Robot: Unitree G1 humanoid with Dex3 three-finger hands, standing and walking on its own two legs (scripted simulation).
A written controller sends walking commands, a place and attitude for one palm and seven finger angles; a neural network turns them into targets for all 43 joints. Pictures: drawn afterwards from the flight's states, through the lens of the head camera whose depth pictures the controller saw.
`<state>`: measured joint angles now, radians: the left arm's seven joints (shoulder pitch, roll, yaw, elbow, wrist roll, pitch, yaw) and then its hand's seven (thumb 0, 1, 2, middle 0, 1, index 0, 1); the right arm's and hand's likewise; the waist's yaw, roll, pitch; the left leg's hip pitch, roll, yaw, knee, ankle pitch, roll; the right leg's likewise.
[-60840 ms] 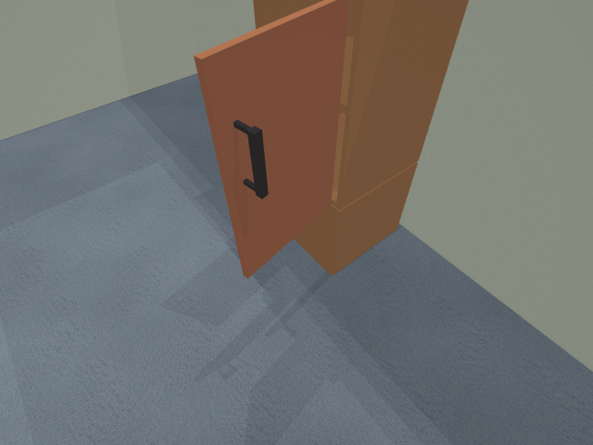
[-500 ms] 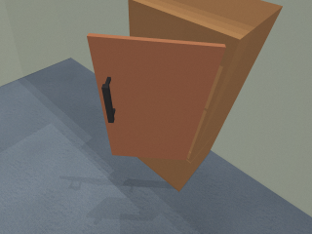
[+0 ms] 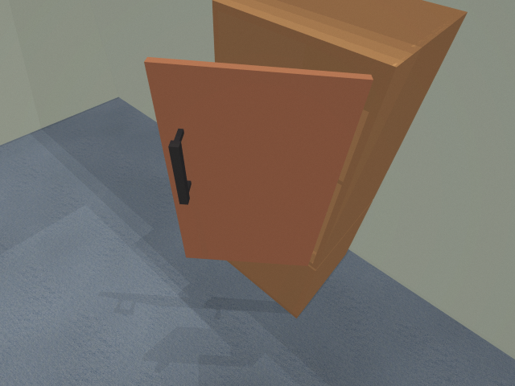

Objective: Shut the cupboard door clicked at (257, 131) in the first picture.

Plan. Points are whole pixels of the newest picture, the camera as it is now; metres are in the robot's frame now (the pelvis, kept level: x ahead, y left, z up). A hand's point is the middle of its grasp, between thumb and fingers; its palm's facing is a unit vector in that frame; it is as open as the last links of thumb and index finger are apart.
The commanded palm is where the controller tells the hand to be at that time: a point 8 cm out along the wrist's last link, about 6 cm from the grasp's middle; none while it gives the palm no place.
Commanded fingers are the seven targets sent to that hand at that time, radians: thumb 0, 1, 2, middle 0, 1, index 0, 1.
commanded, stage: shuffle to correct the standing spot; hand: left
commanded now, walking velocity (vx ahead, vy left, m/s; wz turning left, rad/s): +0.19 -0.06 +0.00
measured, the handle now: (182, 168) +0.49 +0.19 +0.04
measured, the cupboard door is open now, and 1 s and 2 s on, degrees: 38 38 38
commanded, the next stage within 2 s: come to a stop and stand still in 0.06 s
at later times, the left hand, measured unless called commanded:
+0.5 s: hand out of the picture +0.01 +0.15 -0.19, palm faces +0.04 -0.99 -0.14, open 7.4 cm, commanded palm none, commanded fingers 0.00 0.90 0.90 -0.20 -0.30 -0.20 -0.30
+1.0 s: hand out of the picture +0.08 +0.23 -0.15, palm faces -0.02 -0.94 -0.33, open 7.4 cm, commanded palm none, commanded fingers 0.00 0.90 0.90 -0.20 -0.30 -0.20 -0.30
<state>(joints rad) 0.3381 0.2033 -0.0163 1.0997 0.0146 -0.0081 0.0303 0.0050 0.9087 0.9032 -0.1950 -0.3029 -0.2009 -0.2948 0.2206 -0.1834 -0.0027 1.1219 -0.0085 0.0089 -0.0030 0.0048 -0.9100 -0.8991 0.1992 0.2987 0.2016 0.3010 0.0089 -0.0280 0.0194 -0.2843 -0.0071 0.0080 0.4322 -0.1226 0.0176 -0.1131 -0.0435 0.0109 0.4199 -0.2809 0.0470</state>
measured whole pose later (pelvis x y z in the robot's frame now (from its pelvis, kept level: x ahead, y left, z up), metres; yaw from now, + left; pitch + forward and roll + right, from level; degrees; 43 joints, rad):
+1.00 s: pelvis -0.02 +0.00 -0.01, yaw +0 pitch -3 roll -1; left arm 0.21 0.31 0.00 0.88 0.02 0.01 0.02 0.01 0.91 0.90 -0.20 -0.30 -0.20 -0.30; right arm 0.21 -0.29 -0.03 0.92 -0.02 0.01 0.01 0.01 -0.91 -0.90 0.20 0.30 0.20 0.30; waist -0.02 0.02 0.01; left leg -0.36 0.01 0.00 0.58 -0.16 0.02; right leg -0.20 -0.03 0.01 0.58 -0.34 0.04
